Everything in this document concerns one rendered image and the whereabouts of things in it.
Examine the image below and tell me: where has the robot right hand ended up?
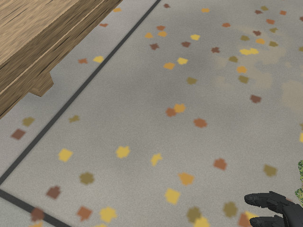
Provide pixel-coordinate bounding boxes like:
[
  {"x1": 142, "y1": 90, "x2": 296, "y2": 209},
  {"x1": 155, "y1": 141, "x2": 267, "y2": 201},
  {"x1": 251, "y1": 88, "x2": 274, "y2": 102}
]
[{"x1": 244, "y1": 191, "x2": 303, "y2": 227}]

